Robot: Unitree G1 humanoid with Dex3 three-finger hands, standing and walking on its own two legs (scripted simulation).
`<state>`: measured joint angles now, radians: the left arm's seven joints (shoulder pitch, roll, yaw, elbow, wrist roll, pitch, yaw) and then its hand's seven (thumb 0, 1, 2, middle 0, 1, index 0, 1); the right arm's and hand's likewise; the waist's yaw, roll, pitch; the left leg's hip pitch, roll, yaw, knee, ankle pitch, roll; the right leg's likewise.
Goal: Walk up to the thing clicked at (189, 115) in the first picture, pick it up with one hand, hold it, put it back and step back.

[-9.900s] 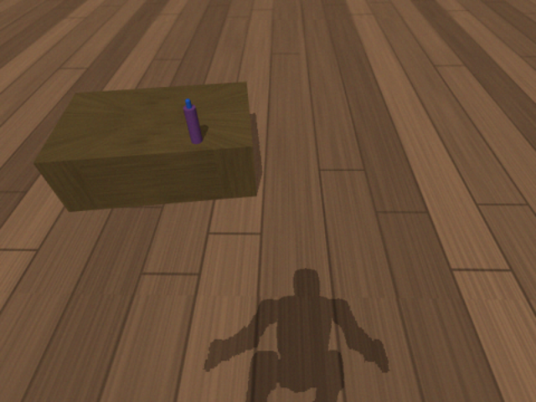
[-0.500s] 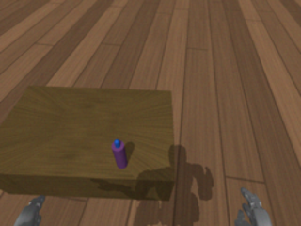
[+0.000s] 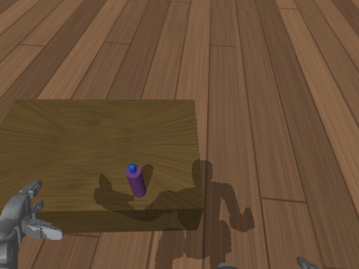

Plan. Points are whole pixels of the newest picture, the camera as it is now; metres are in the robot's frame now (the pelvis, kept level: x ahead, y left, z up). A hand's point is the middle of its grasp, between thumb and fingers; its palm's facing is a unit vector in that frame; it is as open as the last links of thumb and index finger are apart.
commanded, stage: go down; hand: left
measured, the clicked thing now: (136, 179) +0.47 +0.16 -0.28
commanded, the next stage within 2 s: none
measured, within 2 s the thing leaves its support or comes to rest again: neither
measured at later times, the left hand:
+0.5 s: hand (44, 185) +0.34 +0.33 -0.02, palm faces +0.14 -0.98 -0.14, open 17.5 cm
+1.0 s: hand (41, 174) +0.37 +0.34 -0.02, palm faces +0.14 -0.98 -0.11, open 17.4 cm
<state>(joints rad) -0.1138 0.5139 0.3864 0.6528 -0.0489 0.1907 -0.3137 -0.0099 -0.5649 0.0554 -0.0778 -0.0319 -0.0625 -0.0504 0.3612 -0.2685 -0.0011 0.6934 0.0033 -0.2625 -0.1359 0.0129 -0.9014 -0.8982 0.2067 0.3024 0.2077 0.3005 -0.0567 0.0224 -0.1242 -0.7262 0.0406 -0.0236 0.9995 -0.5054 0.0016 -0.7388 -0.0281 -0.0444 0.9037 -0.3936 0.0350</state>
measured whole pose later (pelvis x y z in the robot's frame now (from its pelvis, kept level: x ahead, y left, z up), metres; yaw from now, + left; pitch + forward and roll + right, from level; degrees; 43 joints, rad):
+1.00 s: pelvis -0.01 -0.01 -0.02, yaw +0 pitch +20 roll -3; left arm -0.52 0.72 0.58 1.10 -0.05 -0.19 -0.50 -0.01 -0.52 0.05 -0.07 -0.02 -0.06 -0.03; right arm 0.32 -0.30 0.04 0.68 -0.03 -0.18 -0.12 0.01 -0.90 -0.90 0.21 0.30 0.21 0.30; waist -0.09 -0.01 -0.10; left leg -0.93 0.05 -0.04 1.10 -0.52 -0.01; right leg -0.94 -0.02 -0.06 1.01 -0.41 0.02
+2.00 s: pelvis -0.02 -0.01 -0.04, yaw +0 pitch +24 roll -4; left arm -0.70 0.87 0.65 1.19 -0.06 -0.24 -0.57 -0.01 -0.45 0.07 -0.06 -0.03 -0.05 -0.05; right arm 0.31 -0.31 0.09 0.66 -0.05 -0.15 -0.10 0.01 -0.90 -0.90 0.21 0.30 0.21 0.30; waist -0.13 -0.02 -0.09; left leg -1.11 0.04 -0.07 1.22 -0.55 -0.01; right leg -1.10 -0.02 -0.07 1.11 -0.43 0.02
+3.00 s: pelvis -0.02 -0.01 -0.05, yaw +0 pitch +25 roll -5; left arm -0.69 0.87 0.69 1.15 -0.12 -0.27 -0.63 -0.01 -0.45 0.07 -0.05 -0.04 -0.04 -0.05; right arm 0.29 -0.31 0.10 0.66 -0.04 -0.15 -0.12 0.01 -0.91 -0.90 0.21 0.30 0.21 0.30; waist -0.13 -0.02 -0.10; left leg -1.15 0.04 -0.08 1.26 -0.56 -0.01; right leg -1.14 -0.02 -0.08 1.15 -0.44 0.02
